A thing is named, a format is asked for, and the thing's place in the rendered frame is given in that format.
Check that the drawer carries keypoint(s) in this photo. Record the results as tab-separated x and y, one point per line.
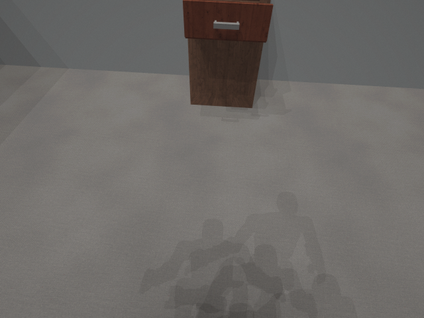
254	19

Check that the handle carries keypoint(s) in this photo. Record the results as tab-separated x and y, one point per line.
224	25

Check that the cabinet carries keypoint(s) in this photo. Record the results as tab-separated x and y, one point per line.
223	72

